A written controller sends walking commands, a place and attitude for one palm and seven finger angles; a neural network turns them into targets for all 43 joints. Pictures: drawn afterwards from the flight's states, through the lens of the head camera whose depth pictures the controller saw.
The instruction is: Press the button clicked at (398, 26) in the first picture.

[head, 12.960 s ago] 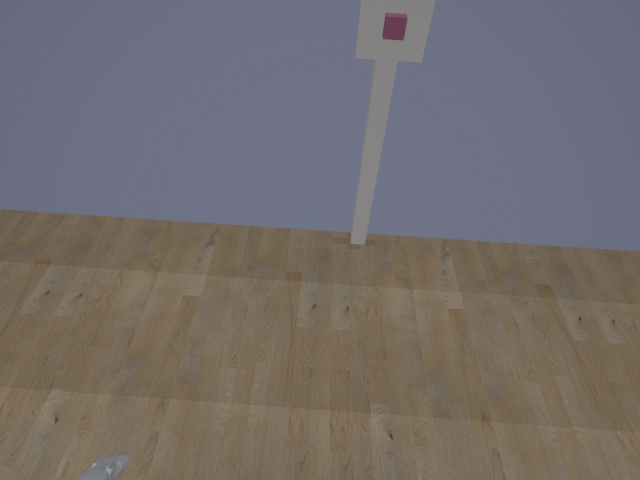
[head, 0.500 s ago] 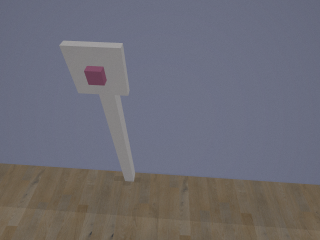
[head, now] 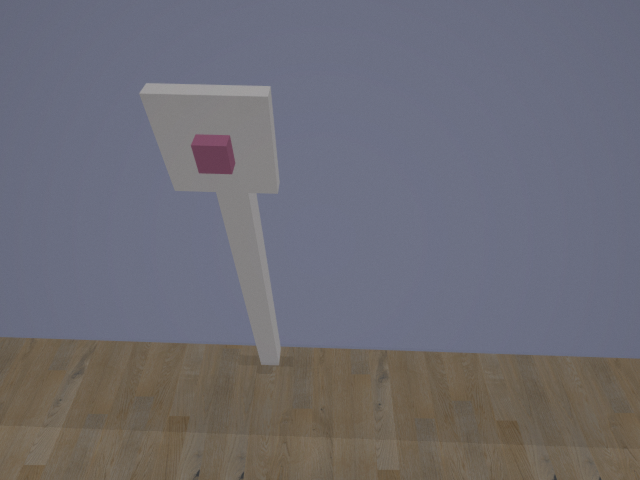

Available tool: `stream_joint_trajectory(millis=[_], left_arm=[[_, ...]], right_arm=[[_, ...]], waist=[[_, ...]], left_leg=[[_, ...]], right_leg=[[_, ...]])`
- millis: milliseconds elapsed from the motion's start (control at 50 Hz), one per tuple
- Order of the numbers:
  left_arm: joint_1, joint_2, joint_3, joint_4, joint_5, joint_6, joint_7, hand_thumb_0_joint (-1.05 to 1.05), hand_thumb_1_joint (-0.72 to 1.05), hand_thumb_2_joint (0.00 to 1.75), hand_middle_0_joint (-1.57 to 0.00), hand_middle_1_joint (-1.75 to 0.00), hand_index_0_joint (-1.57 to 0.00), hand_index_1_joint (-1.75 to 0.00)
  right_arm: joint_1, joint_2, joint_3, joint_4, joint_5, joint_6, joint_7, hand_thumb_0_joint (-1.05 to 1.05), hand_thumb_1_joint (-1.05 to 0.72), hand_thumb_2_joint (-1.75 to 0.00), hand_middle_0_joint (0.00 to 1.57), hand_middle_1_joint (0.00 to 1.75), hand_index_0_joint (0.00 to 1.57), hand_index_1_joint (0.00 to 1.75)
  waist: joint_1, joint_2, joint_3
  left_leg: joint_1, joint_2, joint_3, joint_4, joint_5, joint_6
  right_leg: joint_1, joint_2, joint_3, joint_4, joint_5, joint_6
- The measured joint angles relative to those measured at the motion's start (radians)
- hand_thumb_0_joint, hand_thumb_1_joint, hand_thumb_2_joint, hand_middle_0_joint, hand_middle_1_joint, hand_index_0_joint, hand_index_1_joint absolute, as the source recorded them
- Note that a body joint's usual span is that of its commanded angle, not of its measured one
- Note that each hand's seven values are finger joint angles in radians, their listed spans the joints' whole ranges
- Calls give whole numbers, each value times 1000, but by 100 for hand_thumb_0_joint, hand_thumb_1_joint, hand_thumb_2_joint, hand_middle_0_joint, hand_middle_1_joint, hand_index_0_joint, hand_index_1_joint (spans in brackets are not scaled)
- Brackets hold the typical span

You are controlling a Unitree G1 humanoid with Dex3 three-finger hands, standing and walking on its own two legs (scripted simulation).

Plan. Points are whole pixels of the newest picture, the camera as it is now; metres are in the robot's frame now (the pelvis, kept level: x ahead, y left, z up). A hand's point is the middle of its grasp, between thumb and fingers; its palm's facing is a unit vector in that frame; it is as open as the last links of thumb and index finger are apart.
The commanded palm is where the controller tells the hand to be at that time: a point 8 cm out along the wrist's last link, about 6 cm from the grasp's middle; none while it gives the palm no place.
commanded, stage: shuffle to correct the standing spot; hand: left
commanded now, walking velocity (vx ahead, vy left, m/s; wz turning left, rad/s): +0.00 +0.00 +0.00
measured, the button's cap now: (214, 153) +0.54 +0.20 +0.11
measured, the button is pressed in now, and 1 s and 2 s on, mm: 0 0 0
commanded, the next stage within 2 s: come to a stop and stand still in 0.16 s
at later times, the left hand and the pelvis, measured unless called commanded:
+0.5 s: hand out of the picture +0.03 +0.12 -0.18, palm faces +0.03 -0.98 -0.18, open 7.4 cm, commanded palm none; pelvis +0.05 -0.04 -0.01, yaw +0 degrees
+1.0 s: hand out of the picture +0.06 +0.18 -0.17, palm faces +0.03 -0.96 -0.26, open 7.4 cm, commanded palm none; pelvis +0.01 -0.01 -0.01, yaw +0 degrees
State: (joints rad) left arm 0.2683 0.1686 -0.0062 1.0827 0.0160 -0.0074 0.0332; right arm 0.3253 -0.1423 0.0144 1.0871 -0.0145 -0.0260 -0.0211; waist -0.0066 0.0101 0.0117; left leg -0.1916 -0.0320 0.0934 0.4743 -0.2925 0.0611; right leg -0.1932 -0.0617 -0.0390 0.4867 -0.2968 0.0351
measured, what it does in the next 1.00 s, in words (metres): stands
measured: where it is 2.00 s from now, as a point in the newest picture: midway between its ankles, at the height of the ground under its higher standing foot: outside the picture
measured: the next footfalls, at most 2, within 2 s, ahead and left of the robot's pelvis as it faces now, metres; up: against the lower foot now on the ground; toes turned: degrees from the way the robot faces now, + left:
none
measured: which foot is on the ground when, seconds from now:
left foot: down 0.00-1.00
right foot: down 0.00-1.00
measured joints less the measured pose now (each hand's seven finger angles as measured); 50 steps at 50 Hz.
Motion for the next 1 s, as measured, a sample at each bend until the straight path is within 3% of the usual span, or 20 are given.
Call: stream_joint_trajectory(millis=[160, 260, 360, 420, 580, 680, 760, 840, 920, 1000], left_arm=[[10, -18, -4, 20, 1, 4, 0, 1, 91, 90, -20, -29, -19, -30], [39, -23, -1, 28, 13, 12, -12, 1, 91, 90, -20, -29, -19, -30], [57, -38, 4, 33, 12, -7, -14, 1, 91, 90, -20, -29, -19, -30], [61, -48, 2, 35, 6, -24, -5, 1, 91, 90, -20, -29, -19, -30], [33, -42, 9, 14, -1, -12, 13, 1, 91, 89, -20, -29, -20, -30], [24, -17, 22, -22, 3, 0, 15, 1, 91, 89, -20, -29, -20, -30], [16, 5, 24, -41, 6, 6, 15, 1, 91, 89, -20, -29, -20, -30], [-9, 4, 18, -59, 9, -10, 25, 1, 91, 89, -20, -29, -20, -30], [-16, 11, 9, -79, -2, -12, 22, 1, 90, 89, -20, -29, -20, -30], [-42, 18, 7, -101, -7, 12, 17, 1, 90, 89, -20, -29, -20, -30]], right_arm=[[-10, 6, 1, 21, 1, -1, -2, 1, -91, -89, 20, 30, 20, 30], [0, 7, -11, 19, -4, 6, 1, 0, -91, -89, 20, 30, 20, 30], [9, -2, -17, 23, -3, 5, -3, 0, -90, -89, 20, 30, 20, 30], [-3, -5, -15, 29, 3, 7, -9, 0, -91, -89, 20, 30, 20, 30], [-77, -12, -31, 6, 12, 20, -23, 1, -92, -89, 20, 30, 20, 30], [-107, -34, -45, -33, 8, 29, -20, 1, -91, -89, 20, 30, 20, 30], [-131, -44, -47, -58, 7, 27, -15, 0, -91, -89, 20, 30, 20, 30], [-156, -51, -48, -96, 9, 30, 0, 0, -91, -89, 20, 30, 20, 30], [-143, -46, -44, -131, 4, 13, 9, 0, -91, -89, 20, 30, 20, 30], [-109, -40, -32, -137, -3, 14, 5, 0, -91, -89, 20, 30, 20, 30]], waist=[[1, -10, 9], [1, -21, -3], [2, -2, -2], [1, 7, 7], [14, -17, 40], [24, -33, 37], [25, -36, 19], [17, 2, 40], [4, 5, 40], [12, 16, 38]], left_leg=[[21, -1, 5, 2, -17, -2], [24, 2, 11, 29, -52, -9], [15, 29, 3, 73, -95, -31], [10, 44, -12, 89, -112, -49], [7, 51, -17, 78, -35, -62], [-8, 43, 9, 99, 5, -59], [-7, 37, 20, 71, -63, -56], [-58, 61, 2, 144, -90, -47], [-22, 39, 3, 101, -85, -27], [11, 24, 13, 86, -61, -11]], right_leg=[[14, -1, 5, 15, -22, -2], [-4, 2, 13, 78, -76, -41], [1, 24, 5, 92, -104, -24], [10, 38, -10, 87, -115, -38], [-2, 41, -29, 106, -45, -53], [-5, 26, -22, 107, -33, -58], [-11, 23, -11, 86, -105, -46], [-35, 45, -23, 103, -79, -38], [-66, 26, -14, 185, -52, -40], [-76, 23, 9, 207, -140, -48]])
